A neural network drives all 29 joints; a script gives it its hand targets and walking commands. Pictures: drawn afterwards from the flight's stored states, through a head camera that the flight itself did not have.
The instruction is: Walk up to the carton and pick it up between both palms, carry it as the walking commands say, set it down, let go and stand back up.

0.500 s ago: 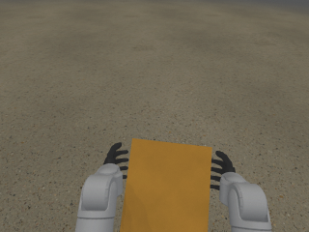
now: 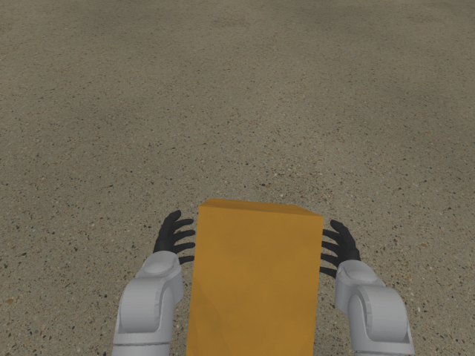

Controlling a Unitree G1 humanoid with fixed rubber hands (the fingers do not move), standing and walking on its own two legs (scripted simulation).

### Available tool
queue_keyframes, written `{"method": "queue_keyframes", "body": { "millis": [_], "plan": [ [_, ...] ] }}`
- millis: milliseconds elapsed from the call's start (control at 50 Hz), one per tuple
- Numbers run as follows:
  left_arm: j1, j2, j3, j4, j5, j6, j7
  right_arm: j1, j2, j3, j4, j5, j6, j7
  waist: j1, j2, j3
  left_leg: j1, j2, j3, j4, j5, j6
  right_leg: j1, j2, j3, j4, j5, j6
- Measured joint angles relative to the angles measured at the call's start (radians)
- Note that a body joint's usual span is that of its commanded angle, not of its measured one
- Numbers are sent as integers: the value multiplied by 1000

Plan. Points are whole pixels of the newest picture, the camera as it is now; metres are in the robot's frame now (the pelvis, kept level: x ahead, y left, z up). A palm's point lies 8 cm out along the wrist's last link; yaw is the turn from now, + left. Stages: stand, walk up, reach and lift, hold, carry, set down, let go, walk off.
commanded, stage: carry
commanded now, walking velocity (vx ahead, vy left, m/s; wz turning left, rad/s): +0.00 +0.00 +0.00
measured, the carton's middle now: (251, 269) +0.30 +0.00 -0.06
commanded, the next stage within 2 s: none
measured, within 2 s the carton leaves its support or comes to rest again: neither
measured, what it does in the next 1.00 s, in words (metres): walks backwards: right foot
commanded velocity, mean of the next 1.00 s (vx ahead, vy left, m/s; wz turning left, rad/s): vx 0.00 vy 0.00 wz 0.00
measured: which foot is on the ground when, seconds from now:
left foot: down 0.00-1.00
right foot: down 0.00-0.80, up 0.82-0.92, down 0.94-1.00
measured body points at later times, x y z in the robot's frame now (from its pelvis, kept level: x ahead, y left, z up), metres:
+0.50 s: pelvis -0.05 +0.04 -0.02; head -0.10 +0.02 +0.43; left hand +0.23 +0.17 +0.02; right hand +0.22 -0.12 +0.01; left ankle +0.04 +0.10 -0.72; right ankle +0.11 -0.10 -0.71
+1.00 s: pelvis -0.11 +0.02 -0.01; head -0.10 +0.02 +0.44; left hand +0.19 +0.14 +0.02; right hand +0.16 -0.15 +0.02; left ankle +0.00 +0.09 -0.72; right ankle -0.05 -0.10 -0.72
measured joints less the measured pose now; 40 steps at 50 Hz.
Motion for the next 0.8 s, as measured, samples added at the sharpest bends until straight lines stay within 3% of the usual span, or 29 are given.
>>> {"method": "queue_keyframes", "body": {
  "millis": [120, 240, 380, 520, 640, 700, 740, 800],
  "plan": [
    [0, 0, -4, -25, -7, 22, -5, 1, 0, -20, -16, 22, 6, -1, 13, 41, -63, -17, -3, 23, 2, 15, 26, -10, -2, 19, -19, -7, 12],
    [-12, -1, 1, 158, 44, 2, -19, -17, 1, -15, 143, -51, 9, 11, 26, 66, -156, -14, -3, 37, 12, 14, 39, -10, -3, 31, -2, -58, 16],
    [-31, -2, -10, 244, 42, -13, -21, -39, 2, -45, 221, -96, -3, 17, 43, 85, -152, -50, 5, 53, 60, 10, 45, -59, 0, 42, 77, -168, 12],
    [-55, -5, 17, 320, 64, -78, -60, -60, 4, -64, 287, -126, -67, 42, 42, 107, -96, -72, 7, 74, 118, -1, 53, -100, 0, 61, 165, -220, -5],
    [-42, -4, 38, 288, 60, -110, -86, -46, 3, -52, 261, -106, -100, 49, 39, 118, -57, -100, 17, 68, 178, -40, 30, -117, 3, 53, 185, -151, -4],
    [-60, -6, 56, 320, 96, -129, -93, -64, 4, -39, 303, -122, -120, 52, 17, 81, -65, -144, 1, 55, 239, -125, 14, -137, -18, 39, 143, -10, 21],
    [-53, -5, 61, 257, 65, -114, -72, -60, 3, -27, 250, -78, -111, 30, 0, 60, -44, -123, 4, 49, 230, -139, 23, -140, -13, 25, 93, 79, 32],
    [-61, -7, 72, 186, 66, -127, -72, -75, 5, -31, 209, -48, -138, 44, -15, -4, 26, -107, 2, 66, 159, -49, 39, -123, -13, 35, 23, 106, 37]
  ]
}}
